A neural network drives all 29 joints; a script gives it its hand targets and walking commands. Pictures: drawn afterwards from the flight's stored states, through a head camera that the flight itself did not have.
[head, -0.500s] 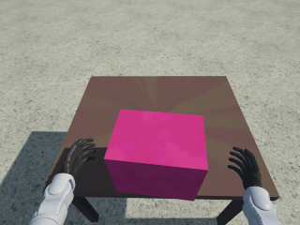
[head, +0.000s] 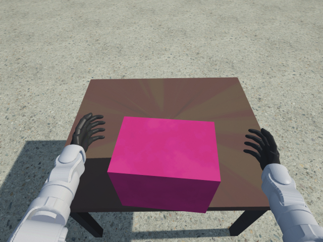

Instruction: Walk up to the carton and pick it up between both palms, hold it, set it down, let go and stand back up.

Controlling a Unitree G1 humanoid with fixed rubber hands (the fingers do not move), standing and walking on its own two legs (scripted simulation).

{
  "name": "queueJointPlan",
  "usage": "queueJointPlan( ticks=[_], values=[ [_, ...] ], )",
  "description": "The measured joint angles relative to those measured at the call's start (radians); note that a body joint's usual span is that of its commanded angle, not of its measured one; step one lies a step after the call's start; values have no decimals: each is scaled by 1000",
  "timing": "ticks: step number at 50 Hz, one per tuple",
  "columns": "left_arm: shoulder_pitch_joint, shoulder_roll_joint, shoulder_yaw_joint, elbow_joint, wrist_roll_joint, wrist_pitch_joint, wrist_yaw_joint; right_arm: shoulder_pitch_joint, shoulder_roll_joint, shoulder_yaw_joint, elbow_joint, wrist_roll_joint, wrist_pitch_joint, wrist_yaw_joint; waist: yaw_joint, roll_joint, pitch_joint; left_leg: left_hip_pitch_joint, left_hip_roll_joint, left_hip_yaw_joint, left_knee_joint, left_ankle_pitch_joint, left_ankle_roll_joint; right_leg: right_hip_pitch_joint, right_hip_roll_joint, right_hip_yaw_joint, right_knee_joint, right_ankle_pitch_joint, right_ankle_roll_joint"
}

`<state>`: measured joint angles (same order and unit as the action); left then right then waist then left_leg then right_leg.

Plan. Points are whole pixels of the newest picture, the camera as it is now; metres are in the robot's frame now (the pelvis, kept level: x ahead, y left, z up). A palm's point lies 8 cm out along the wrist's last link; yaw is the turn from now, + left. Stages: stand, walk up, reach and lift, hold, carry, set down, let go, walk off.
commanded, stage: reach and lift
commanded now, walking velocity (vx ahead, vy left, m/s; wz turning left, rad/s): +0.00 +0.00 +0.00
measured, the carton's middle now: (165, 165) +0.38 +0.00 -0.09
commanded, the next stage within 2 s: none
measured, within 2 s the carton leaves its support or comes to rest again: neither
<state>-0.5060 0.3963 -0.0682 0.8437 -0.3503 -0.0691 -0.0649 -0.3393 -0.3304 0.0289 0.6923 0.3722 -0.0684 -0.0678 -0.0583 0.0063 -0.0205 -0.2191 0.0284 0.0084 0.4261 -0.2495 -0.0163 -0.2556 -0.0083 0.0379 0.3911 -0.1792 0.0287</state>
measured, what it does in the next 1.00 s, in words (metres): lowers itself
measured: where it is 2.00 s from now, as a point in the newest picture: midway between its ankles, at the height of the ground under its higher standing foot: outside the picture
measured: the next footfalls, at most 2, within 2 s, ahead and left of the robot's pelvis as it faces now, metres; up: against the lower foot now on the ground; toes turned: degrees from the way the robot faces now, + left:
none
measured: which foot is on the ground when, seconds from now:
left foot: down 0.00-1.00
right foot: down 0.00-1.00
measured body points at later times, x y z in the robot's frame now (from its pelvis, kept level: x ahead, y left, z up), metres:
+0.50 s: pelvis +0.00 +0.00 -0.01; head +0.04 +0.01 +0.44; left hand +0.43 +0.21 +0.06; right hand +0.38 -0.26 +0.04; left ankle -0.02 +0.13 -0.74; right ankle +0.01 -0.14 -0.74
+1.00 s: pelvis -0.04 -0.01 -0.07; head +0.06 +0.00 +0.37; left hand +0.41 +0.21 -0.04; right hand +0.37 -0.26 -0.05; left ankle -0.02 +0.13 -0.74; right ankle +0.01 -0.14 -0.74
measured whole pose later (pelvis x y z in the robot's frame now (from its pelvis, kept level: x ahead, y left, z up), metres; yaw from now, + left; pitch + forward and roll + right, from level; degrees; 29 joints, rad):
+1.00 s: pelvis -0.04 -0.01 -0.07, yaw +2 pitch +26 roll -1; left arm -0.95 0.34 -0.24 1.61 -0.43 -0.51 -0.06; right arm -0.80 -0.29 0.15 1.41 0.46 -0.44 -0.02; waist -0.10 0.02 -0.29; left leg -1.02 0.01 -0.06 0.93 -0.37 -0.03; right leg -1.04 -0.02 -0.01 0.89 -0.31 0.02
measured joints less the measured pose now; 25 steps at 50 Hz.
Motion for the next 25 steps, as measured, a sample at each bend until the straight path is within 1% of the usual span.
queueJointPlan(
  ticks=[7,14,17,20,25],
  values=[
    [-66,3,10,35,7,21,-4,-68,-17,22,39,24,1,-3,-6,3,-21,-34,5,-7,6,-3,-3,-27,5,-6,-6,2,-2],
    [-157,14,3,113,10,25,-7,-162,-29,34,118,36,4,-6,-16,-1,-37,-75,5,-14,18,-3,-4,-63,6,-12,-1,4,-3],
    [-199,17,-5,160,9,12,-6,-205,-33,42,163,44,-4,-3,-19,-1,-48,-98,5,-15,26,-4,-4,-84,6,-14,2,5,-3],
    [-242,14,-16,228,13,-15,-11,-251,-34,58,236,56,-23,3,-22,0,-55,-121,6,-19,38,-7,-4,-103,6,-17,9,5,-3],
    [-275,-11,-21,351,32,-99,-22,-280,-23,95,350,74,-91,9,-21,6,-82,-182,6,-25,73,-17,-4,-159,7,-22,36,-2,-3]
  ],
)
